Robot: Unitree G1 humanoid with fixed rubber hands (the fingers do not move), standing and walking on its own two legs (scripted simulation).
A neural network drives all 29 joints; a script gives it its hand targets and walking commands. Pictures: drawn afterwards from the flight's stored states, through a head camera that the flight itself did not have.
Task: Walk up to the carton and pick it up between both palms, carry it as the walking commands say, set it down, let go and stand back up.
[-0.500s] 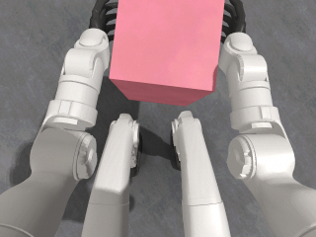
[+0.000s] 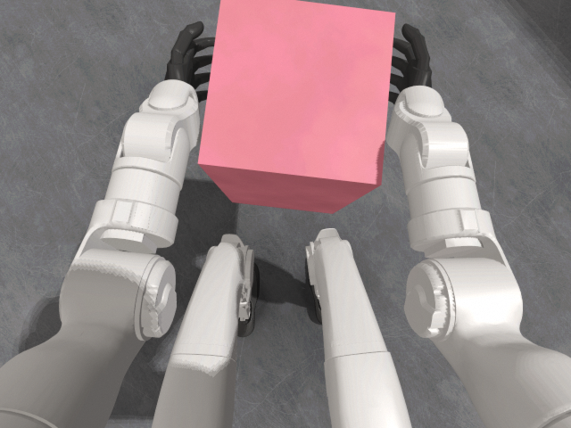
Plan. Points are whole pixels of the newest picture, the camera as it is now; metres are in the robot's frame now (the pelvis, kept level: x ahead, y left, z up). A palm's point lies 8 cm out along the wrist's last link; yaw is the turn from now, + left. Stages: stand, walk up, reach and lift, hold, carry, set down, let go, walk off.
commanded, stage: reach and lift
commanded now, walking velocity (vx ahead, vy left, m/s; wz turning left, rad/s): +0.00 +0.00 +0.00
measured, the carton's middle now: (292, 132) +0.47 -0.01 -0.09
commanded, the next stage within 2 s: none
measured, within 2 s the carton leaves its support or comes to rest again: neither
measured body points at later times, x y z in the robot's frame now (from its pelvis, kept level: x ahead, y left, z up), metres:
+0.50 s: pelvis +0.08 +0.00 +0.08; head +0.15 -0.01 +0.53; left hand +0.50 +0.12 +0.11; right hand +0.50 -0.16 +0.12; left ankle +0.16 +0.10 -0.57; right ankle +0.19 -0.12 -0.57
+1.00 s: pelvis +0.16 +0.01 +0.15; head +0.12 +0.01 +0.60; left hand +0.48 +0.12 +0.16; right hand +0.47 -0.16 +0.18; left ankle +0.16 +0.10 -0.57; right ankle +0.19 -0.12 -0.57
